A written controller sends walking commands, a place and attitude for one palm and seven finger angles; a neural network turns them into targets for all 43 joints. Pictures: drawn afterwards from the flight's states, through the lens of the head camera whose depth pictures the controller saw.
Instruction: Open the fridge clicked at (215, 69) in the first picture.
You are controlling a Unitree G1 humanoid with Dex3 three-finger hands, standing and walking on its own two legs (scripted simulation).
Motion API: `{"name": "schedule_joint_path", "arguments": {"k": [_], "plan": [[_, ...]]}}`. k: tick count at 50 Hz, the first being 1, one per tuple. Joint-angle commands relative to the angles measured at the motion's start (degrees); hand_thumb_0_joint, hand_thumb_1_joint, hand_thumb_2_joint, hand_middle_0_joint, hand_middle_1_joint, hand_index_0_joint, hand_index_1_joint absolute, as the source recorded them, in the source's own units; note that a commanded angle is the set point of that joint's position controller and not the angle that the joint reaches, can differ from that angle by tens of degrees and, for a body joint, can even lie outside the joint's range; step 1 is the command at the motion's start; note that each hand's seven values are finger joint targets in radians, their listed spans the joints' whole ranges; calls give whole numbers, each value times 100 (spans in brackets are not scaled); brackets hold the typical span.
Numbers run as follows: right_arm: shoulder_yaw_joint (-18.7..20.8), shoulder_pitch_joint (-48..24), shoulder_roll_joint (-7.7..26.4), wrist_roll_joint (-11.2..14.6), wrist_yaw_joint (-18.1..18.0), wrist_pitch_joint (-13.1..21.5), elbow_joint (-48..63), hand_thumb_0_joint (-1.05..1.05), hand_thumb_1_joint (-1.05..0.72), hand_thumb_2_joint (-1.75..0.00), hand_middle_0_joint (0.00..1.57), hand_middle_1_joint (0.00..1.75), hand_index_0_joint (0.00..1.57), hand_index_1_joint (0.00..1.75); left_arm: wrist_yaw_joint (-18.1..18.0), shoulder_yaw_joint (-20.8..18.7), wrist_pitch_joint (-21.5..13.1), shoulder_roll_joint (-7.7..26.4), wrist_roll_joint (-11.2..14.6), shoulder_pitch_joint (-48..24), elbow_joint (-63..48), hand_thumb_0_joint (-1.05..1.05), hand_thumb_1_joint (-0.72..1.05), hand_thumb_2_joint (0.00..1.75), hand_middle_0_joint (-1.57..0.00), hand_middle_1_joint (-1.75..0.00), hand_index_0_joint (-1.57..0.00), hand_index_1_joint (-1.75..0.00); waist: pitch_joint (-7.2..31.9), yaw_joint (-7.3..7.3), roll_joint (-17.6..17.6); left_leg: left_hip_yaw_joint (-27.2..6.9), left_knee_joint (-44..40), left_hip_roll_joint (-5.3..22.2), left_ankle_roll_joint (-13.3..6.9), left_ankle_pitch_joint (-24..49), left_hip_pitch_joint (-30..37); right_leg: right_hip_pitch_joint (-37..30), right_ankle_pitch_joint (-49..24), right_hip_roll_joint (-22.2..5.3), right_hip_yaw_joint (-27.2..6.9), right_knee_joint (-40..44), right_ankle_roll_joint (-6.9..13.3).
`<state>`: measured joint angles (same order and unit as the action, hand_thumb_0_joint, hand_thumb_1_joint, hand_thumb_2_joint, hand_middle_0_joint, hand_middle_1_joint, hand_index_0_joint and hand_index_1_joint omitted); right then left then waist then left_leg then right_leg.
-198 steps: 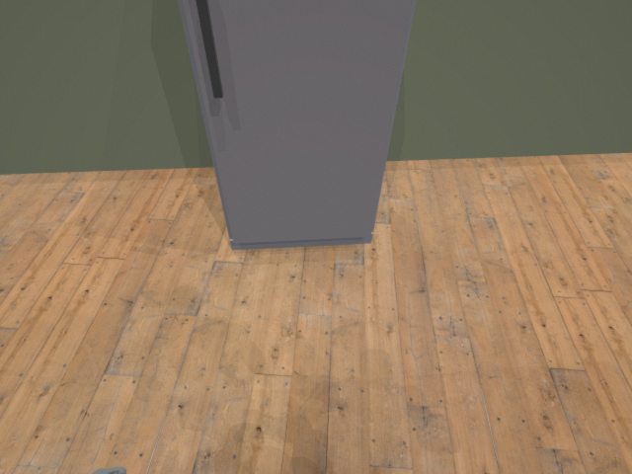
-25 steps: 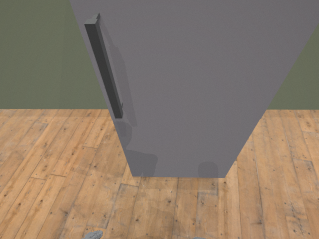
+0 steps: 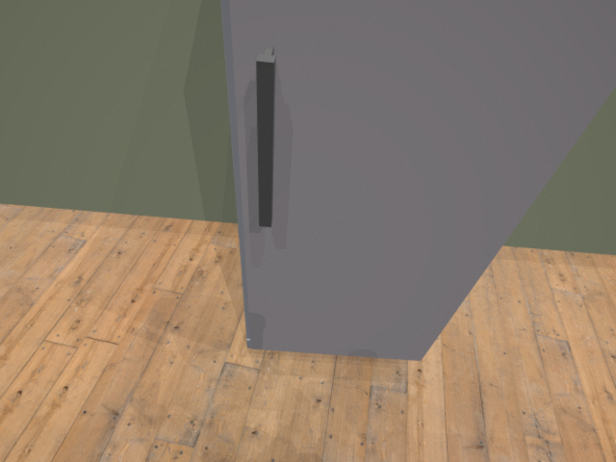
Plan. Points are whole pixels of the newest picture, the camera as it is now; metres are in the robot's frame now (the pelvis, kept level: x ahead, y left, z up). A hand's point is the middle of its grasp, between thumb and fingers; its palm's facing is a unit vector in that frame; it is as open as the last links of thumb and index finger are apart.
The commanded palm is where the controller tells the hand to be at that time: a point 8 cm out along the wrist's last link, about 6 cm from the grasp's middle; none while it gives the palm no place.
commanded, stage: come to a stop and stand still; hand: left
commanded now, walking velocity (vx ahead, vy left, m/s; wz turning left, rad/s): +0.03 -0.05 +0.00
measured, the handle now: (267, 148) +0.56 +0.11 +0.12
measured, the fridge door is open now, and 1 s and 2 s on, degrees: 0 0 0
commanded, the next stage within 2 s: look again from close up in 0.74 s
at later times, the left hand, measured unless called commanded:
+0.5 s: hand out of the picture -0.01 +0.10 -0.18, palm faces +0.05 -0.98 -0.17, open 7.3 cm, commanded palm none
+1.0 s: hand out of the picture +0.02 +0.15 -0.19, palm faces +0.08 -0.97 -0.23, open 7.4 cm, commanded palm none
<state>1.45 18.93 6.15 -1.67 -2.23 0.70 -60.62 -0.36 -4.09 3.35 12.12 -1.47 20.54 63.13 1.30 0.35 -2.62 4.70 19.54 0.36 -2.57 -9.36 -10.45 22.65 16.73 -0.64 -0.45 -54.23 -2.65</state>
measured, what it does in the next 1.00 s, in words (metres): steps on the spot: right foot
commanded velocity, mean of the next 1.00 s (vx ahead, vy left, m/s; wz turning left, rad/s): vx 0.00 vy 0.00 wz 0.00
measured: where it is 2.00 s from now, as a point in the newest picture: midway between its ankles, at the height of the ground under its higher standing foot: outside the picture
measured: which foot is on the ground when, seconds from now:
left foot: down 0.00-1.00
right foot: up 0.00-0.18, down 0.20-1.00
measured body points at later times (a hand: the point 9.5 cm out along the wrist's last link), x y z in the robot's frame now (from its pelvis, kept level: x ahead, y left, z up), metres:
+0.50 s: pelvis +0.00 -0.06 -0.01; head +0.00 -0.07 +0.44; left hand -0.01 +0.15 -0.17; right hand -0.04 -0.27 -0.17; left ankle +0.01 +0.09 -0.75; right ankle -0.03 -0.15 -0.75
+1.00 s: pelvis +0.00 -0.04 -0.02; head -0.01 -0.03 +0.43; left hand +0.01 +0.20 -0.17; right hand +0.05 -0.28 -0.16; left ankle +0.01 +0.09 -0.75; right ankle -0.03 -0.15 -0.75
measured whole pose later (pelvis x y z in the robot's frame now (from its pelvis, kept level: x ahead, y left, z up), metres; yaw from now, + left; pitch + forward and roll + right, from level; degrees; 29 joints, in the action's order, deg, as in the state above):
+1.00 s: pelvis +0.00 -0.04 -0.02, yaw +1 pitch -2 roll -1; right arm 1.9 15.2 11.2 -1.4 -1.6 0.6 -58.5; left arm -2.1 -1.2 -0.8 10.8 -1.1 18.1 58.7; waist 0.0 0.4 0.1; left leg 2.0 31.9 2.5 0.6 -15.8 -14.0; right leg 8.7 19.0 -0.6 4.1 -29.7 0.6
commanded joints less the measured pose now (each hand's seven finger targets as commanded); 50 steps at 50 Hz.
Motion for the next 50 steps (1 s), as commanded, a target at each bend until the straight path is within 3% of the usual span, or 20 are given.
{"name": "schedule_joint_path", "arguments": {"k": [1,4,6,8,9,10,11,12,13,14,18,20,25,36,37,38,39,43,47,50], "plan": [[229,545,1016,18,-108,58,6,0,-90,-90,20,30,20,30,2,79,-131,75,1,-400,-409,0,90,90,-20,-30,-20,-30,-359,-334,1017,-1599,-964,1710,-586,-416,753,699,555,-254,-5,711,9],[231,454,1042,9,-82,23,-77,0,-90,-90,20,30,20,30,-11,161,-163,-115,39,-350,-334,0,90,90,-20,-30,-20,-30,-259,-333,1133,-1498,-818,1629,-633,-278,516,-18,899,-199,179,1576,82],[238,330,1026,27,-53,1,-155,0,-90,-90,20,30,20,30,-44,189,-200,-211,62,-84,-169,0,90,90,-20,-30,-20,-30,-275,-195,1176,-1391,-691,1489,-540,-319,136,-551,541,-117,288,2167,125],[212,286,907,81,-35,-1,-235,0,-90,-90,20,30,20,30,-81,196,-264,-203,64,231,6,0,90,90,-20,-30,-20,-30,-241,-12,803,-1109,-315,1190,-256,-350,-343,-1407,-494,-121,334,3305,129],[180,320,714,119,-13,2,-260,0,-90,-90,20,30,20,30,-125,193,-310,-64,60,317,65,0,90,90,-20,-30,-20,-30,-216,10,423,-840,1,923,-30,-462,-678,-1815,-664,-377,-1,3635,175],[109,283,467,160,6,-11,-244,0,-90,-90,20,30,20,30,-168,209,-360,106,64,264,95,0,90,90,-20,-30,-20,-30,-361,-39,-145,-460,348,574,188,-725,-905,-1728,-241,-907,-621,3914,370],[30,230,284,137,40,-29,-240,0,-90,-90,20,30,20,30,-173,213,-385,253,88,120,81,0,90,90,-20,-30,-20,-30,-573,-99,-556,-247,496,359,289,-825,-725,-1149,233,-1230,-844,4222,574],[21,291,261,103,79,-38,-263,0,-90,-90,20,30,20,30,-177,226,-382,285,88,-37,18,0,90,90,-20,-30,-20,-30,-681,-171,-251,-269,522,323,283,-668,-414,-708,575,-1282,-819,4319,634],[1,308,236,48,71,-64,-357,0,-90,-90,20,30,20,30,-178,217,-439,241,101,-66,52,0,90,90,-20,-30,-20,-30,-746,-142,-898,-217,631,337,303,-407,-347,-617,390,-1026,-809,4341,655],[8,335,319,39,64,-71,-394,0,-90,-90,20,30,20,30,-184,246,-453,110,109,-78,66,0,90,90,-20,-30,-20,-30,-904,-139,-964,-222,658,381,307,-298,-308,-524,153,-986,-715,4318,666],[-18,526,347,70,34,-35,-567,0,-90,-90,20,30,20,30,-196,293,-450,-39,141,-43,75,0,90,90,-20,-30,-20,-30,-818,-165,50,-358,316,551,323,396,-70,-752,-566,-635,-310,3853,535],[-19,443,371,81,8,-24,-572,0,-90,-90,20,30,20,30,-196,286,-449,-8,152,40,110,0,90,90,-20,-30,-20,-30,-743,-105,244,-361,286,591,336,517,-68,-960,-960,-598,-252,3751,490],[-15,341,394,98,-24,-46,-538,0,-90,-90,20,30,20,30,-208,277,-446,27,137,95,116,0,90,90,-20,-30,-20,-30,-603,-99,219,-301,337,601,366,492,20,-1160,-1499,-620,-242,3702,459],[-1,96,484,106,-40,-54,-472,0,-90,-90,20,30,20,30,-214,283,-440,-30,113,146,121,0,90,90,-20,-30,-20,-30,-652,-91,176,-349,269,632,338,526,231,-1058,-1375,-570,-210,3728,433],[-12,-279,1065,51,58,-2,288,0,-90,-90,20,30,20,30,-218,319,-601,943,-38,233,-327,0,90,90,-20,-30,-20,-30,-1258,-160,0,-607,693,414,303,292,-123,-718,-1995,-585,-187,3729,306],[126,-114,968,3,13,101,419,0,-90,-90,20,30,20,30,-236,140,-624,548,6,15,-350,0,90,90,-20,-30,-20,-30,-282,-196,585,-461,926,413,247,178,-174,-1129,-2041,-847,-400,3171,514],[146,-155,820,-3,-33,131,304,0,-90,-90,20,30,20,30,-239,117,-630,501,-1,59,-326,0,90,90,-20,-30,-20,-30,140,-121,580,-426,1042,388,208,294,-177,-1372,-2414,-857,-430,3081,613],[133,-70,864,37,2,85,471,0,-90,-90,20,30,20,30,-223,152,-570,502,8,36,-537,0,90,90,-20,-30,-20,-30,-47,-100,-600,-346,1191,270,129,-99,-518,-1359,-2148,-880,-410,3227,676],[141,-138,1056,54,23,105,536,0,-90,-90,20,30,20,30,-230,169,-535,564,16,-20,-749,0,90,90,-20,-30,-20,-30,-195,-68,52,-429,927,459,53,976,-242,-1229,-2362,-608,-111,2888,617],[175,-297,1284,63,18,85,574,0,-90,-90,20,30,20,30,-219,157,-482,728,33,-75,-837,0,90,90,-20,-30,-20,-30,-383,-37,405,-549,877,574,20,1199,-271,-1043,-1711,-517,-46,2871,541]]}}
